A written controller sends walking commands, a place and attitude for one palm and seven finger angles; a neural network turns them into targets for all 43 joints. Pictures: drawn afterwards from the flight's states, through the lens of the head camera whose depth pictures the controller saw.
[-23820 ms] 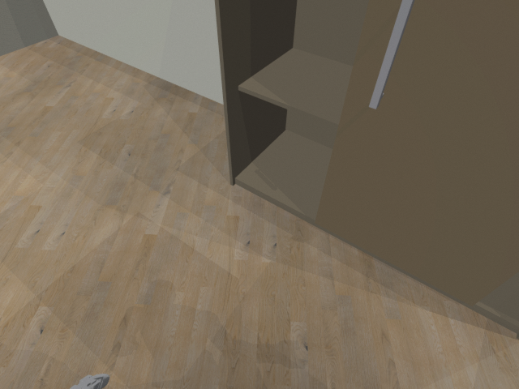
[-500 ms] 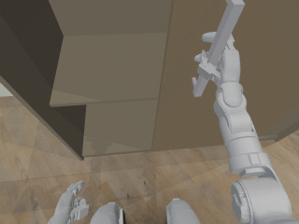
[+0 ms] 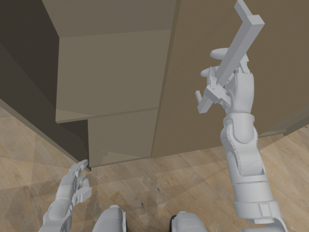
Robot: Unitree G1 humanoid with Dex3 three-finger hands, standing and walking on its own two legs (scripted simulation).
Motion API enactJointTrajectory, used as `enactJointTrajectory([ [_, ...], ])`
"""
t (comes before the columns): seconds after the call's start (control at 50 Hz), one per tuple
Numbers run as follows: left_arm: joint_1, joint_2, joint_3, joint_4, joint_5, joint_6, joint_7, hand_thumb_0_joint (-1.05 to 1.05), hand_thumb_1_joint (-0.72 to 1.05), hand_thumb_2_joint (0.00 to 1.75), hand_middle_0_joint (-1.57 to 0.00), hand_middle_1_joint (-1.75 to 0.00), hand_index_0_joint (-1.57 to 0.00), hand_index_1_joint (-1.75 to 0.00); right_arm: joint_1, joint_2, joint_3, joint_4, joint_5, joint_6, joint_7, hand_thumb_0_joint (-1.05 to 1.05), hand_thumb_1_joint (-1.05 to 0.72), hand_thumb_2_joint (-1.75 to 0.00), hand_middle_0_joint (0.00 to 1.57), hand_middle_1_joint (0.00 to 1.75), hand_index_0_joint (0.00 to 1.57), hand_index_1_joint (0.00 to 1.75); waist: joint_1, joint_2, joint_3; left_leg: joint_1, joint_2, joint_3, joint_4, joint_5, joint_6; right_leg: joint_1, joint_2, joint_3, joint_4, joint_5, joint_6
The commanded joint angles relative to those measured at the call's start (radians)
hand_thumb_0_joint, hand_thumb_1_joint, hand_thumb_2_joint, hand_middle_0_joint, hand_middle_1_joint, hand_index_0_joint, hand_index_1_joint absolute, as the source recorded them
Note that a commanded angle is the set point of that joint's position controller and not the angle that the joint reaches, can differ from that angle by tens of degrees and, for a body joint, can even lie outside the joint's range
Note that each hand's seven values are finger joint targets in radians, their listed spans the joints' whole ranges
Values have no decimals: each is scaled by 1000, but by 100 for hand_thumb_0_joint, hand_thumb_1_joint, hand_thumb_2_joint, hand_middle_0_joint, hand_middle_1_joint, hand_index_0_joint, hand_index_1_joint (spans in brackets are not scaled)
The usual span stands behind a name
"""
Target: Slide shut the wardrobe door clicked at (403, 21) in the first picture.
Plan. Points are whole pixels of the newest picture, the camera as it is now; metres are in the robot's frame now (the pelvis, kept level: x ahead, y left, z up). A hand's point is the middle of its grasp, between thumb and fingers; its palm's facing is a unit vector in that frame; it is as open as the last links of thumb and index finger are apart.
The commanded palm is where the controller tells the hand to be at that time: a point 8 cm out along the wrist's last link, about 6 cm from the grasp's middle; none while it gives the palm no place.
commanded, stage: step sideways, sliding the door along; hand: right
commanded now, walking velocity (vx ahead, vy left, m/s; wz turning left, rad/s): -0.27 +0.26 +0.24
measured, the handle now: (217, 70) +0.43 -0.15 +0.13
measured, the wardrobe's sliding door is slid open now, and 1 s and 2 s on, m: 0.37 0.08 0.00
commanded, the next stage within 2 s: stop walking and hold the door there in 1.56 s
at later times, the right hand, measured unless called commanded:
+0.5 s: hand (146, 97) +0.36 +0.01 +0.13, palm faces -0.01 +1.00 -0.02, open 5.9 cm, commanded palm +0.34 +0.02 +0.14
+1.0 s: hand (66, 110) +0.34 +0.16 +0.13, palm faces -0.04 +1.00 -0.09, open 6.1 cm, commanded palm +0.32 +0.16 +0.14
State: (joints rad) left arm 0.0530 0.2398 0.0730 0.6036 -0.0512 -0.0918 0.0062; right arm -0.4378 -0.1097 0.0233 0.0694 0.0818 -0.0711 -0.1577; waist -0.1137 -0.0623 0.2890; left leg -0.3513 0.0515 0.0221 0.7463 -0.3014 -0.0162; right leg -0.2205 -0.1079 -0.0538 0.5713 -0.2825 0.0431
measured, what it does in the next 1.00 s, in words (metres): steps to the left: left foot, then right foot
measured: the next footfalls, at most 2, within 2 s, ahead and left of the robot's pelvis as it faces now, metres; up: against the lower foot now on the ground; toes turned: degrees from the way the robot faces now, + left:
left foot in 0.62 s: +0.03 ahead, +0.27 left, +0.00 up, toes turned +8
right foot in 0.80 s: +0.02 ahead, -0.02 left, +0.00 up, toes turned -5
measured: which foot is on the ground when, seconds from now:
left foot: down 0.00-0.38, up 0.40-0.60, down 0.62-0.82, up 0.84-0.96, down 0.98-1.00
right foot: down 0.00-0.66, up 0.68-0.78, down 0.80-1.00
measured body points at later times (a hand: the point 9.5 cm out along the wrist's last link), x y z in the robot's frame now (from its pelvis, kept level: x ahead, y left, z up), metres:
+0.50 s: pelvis +0.00 +0.08 +0.00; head +0.12 +0.09 +0.43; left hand +0.22 +0.30 -0.11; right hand +0.36 -0.05 +0.14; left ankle +0.00 +0.20 -0.68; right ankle +0.01 -0.11 -0.73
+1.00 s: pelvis -0.06 +0.22 -0.01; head +0.04 +0.25 +0.42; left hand +0.12 +0.45 -0.13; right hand +0.33 +0.10 +0.14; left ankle -0.04 +0.33 -0.73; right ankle -0.02 -0.02 -0.73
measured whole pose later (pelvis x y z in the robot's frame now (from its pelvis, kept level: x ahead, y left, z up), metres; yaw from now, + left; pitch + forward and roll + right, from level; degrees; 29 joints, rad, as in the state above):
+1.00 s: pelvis -0.06 +0.22 -0.01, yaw +6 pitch -4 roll +1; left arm 0.08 0.21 0.06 0.60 -0.04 -0.03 -0.04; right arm -0.46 -0.11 0.05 0.12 0.06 -0.12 -0.13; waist -0.08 -0.09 0.30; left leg -0.27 -0.01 0.07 0.66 -0.30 0.02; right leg -0.25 -0.30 -0.06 0.62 -0.27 0.13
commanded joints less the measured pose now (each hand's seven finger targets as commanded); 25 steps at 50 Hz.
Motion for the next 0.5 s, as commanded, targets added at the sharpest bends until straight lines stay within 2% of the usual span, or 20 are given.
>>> enactJointTrajectory([
  [0.0, -9, 71, 15, -150, 14, -47, -40, 0, 90, 90, -20, -30, -20, -30, -405, 128, 303, -439, -46, -169, 113, 0, -90, -90, 45, 140, 45, 140, 140, -157, -555, -110, -5, -41, 206, -142, 19, 463, -312, 99, -44, 1046, -209],
  [0.04, -11, 81, 18, -153, 13, -46, -46, 0, 90, 90, -20, -30, -20, -30, -393, 102, 285, -432, -52, -164, 109, 0, -90, -90, 45, 140, 45, 140, 142, -133, -531, -87, -10, -9, 96, -83, 20, 480, -296, 47, -19, 1020, -163],
  [0.1, -31, 70, 4, -165, 13, -43, -50, 0, 90, 90, -20, -30, -20, -30, -369, 88, 285, -468, -59, -171, 109, 0, -90, -90, 45, 140, 45, 140, 143, -159, -512, 28, -20, 14, -87, 23, 23, 436, -286, -1, 25, 982, -122],
  [0.14, -42, 56, -5, -171, 3, -40, -49, 0, 90, 90, -20, -30, -20, -30, -360, 60, 265, -499, -68, -189, 111, 0, -90, -90, 45, 140, 45, 140, 138, -98, -544, 179, -23, 35, -277, 262, 22, 385, -236, -29, 164, 877, -80],
  [0.16, -41, 51, -14, -166, -6, -39, -44, 0, 90, 90, -20, -30, -20, -30, -349, 33, 257, -513, -76, -193, 107, 0, -90, -90, 45, 140, 45, 140, 148, -19, -541, 270, -5, 37, -311, 501, 16, 302, -187, -45, 188, 774, -61],
  [0.18, -27, 37, -1, -166, -14, -35, -38, 0, 90, 90, -20, -30, -20, -30, -305, 12, 233, -488, -77, -195, 102, 0, -90, -90, 45, 140, 45, 140, 149, 176, -587, 402, 102, -98, -295, 933, 71, 153, -115, -54, 298, 468, -27],
  [0.2, -40, 39, 10, -174, -8, -38, -26, 0, 90, 90, -20, -30, -20, -30, -243, -6, 213, -471, -68, -195, 98, 0, -90, -90, 45, 140, 45, 140, 127, 404, -609, 524, 202, -307, -225, 1348, 160, -42, 13, -37, 399, -92, 2],
  [0.22, -24, 13, -3, -176, -5, -49, -19, 0, 90, 90, -20, -30, -20, -30, -201, 18, 245, -479, -59, -198, 98, 0, -90, -90, 45, 140, 45, 140, 112, 434, -599, 541, 260, -317, -203, 1447, 163, -130, 24, 42, 392, -349, -19],
  [0.24, -33, -2, -23, -168, 3, -61, -10, 0, 90, 90, -20, -30, -20, -30, -182, 63, 284, -549, -52, -208, 99, 0, -90, -90, 45, 140, 45, 140, 120, 349, -585, 560, 258, -301, -182, 1430, 175, -170, 19, 61, 283, -363, -30],
  [0.26, -58, 2, -36, -144, 7, -67, -5, 0, 90, 90, -20, -30, -20, -30, -199, 64, 286, -601, -47, -218, 82, 0, -90, -90, 45, 140, 45, 140, 139, 222, -604, 582, 240, -276, -147, 1399, 171, -143, 5, 38, 92, -261, -34],
  [0.28, -63, -6, -35, -140, 7, -54, -3, 0, 90, 90, -20, -30, -20, -30, -188, 81, 300, -605, -45, -228, 74, 0, -90, -90, 45, 140, 45, 140, 143, 217, -643, 583, 208, -211, -96, 1341, 148, -54, -13, 10, -46, -61, -24],
  [0.3, -71, 7, -22, -148, 8, -43, -3, 0, 90, 90, -20, -30, -20, -30, -196, 68, 299, -629, -39, -237, 72, 0, -90, -90, 45, 140, 45, 140, 147, 234, -678, 497, 171, -157, -72, 1230, 110, 110, -46, -29, -123, 172, -24],
  [0.32, -74, 35, 0, -156, 8, -36, -5, 0, 90, 90, -20, -30, -20, -30, -225, 70, 309, -627, -34, -237, 80, 0, -90, -90, 45, 140, 45, 140, 147, 233, -693, 339, 130, -115, -46, 1039, 64, 302, -131, -6, -148, 514, -53],
  [0.34, -79, 74, 17, -165, 14, -36, -17, 0, 90, 90, -20, -30, -20, -30, -248, 96, 329, -623, -31, -240, 97, 0, -90, -90, 45, 140, 45, 140, 147, 114, -691, 139, 58, -72, 24, 589, 22, 456, -282, 94, -125, 889, -129],
  [0.36, -64, 97, 22, -182, 5, -29, -39, 0, 90, 90, -20, -30, -20, -30, -229, 104, 335, -573, -36, -225, 102, 0, -90, -90, 45, 140, 45, 140, 139, -29, -652, -21, 6, -69, 161, 26, 18, 559, -397, 134, -136, 1141, -202],
  [0.38, -78, 75, 16, -180, 34, -31, -44, 0, 90, 90, -20, -30, -20, -30, -287, 149, 344, -592, -68, -233, 103, 0, -90, -90, 45, 140, 45, 140, 143, -137, -579, -97, -7, -89, 281, -201, 17, 486, -439, 122, -109, 1191, -245],
  [0.4, -69, 62, 4, -171, 42, -31, -44, 0, 90, 90, -20, -30, -20, -30, -306, 151, 340, -563, -79, -229, 101, 0, -90, -90, 45, 140, 45, 140, 151, -157, -528, -110, 5, -105, 325, -218, 19, 416, -422, 90, -104, 1097, -243],
  [0.42, -53, 73, 13, -163, 33, -32, -42, 0, 90, 90, -20, -30, -20, -30, -293, 144, 332, -526, -83, -221, 98, 0, -90, -90, 45, 140, 45, 140, 145, -148, -528, -131, 8, -88, 326, -181, 25, 433, -403, 56, -84, 1023, -222],
  [0.46, -60, 81, 19, -166, 25, -26, -39, 0, 90, 90, -20, -30, -20, -30, -314, 116, 320, -500, -90, -199, 96, 0, -90, -90, 45, 140, 45, 140, 141, -133, -525, -94, 18, -41, 239, -143, 18, 420, -376, 1, -68, 946, -178],
  [0.48, -70, 72, 16, -169, 28, -24, -40, 0, 90, 90, -20, -30, -20, -30, -324, 133, 324, -484, -88, -191, 99, 0, -90, -90, 45, 140, 45, 140, 144, -156, -521, -50, 19, -27, 159, -129, 19, 385, -367, -19, -53, 901, -161],
])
